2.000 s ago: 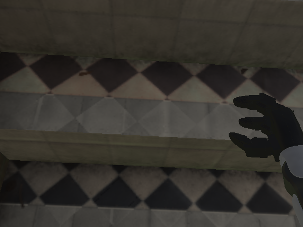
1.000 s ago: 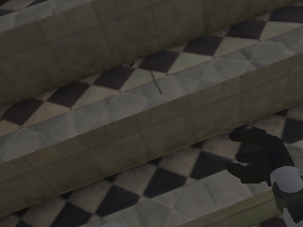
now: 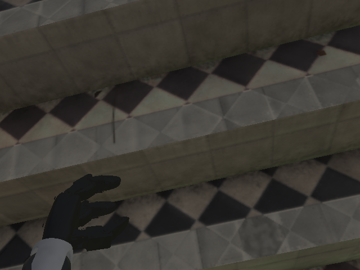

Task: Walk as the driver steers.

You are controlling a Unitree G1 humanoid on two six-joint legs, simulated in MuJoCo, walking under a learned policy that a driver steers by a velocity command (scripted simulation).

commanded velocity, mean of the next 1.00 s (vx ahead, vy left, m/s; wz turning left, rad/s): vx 1.00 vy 0.00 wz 0.90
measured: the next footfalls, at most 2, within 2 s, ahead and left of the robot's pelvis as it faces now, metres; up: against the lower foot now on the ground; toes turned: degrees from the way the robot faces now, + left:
right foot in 0.02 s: -0.04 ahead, -0.24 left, -0.19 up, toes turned +13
left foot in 0.60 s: +0.12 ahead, -0.06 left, +0.00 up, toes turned +24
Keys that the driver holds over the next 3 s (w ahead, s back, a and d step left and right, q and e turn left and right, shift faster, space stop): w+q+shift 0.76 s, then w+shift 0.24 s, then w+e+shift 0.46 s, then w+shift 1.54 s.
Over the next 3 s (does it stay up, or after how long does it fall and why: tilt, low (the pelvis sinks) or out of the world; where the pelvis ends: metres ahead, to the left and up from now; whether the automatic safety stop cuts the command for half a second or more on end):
stays up -1.09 -0.44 -0.59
